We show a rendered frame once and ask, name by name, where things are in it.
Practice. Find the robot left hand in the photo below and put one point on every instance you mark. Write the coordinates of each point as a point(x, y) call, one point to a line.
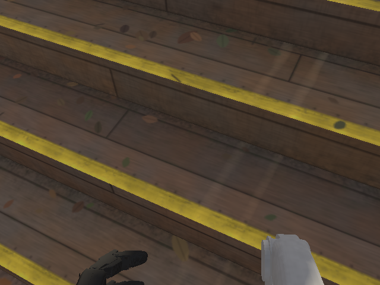
point(109, 265)

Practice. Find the right robot thigh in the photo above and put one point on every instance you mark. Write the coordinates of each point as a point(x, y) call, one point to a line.
point(287, 260)

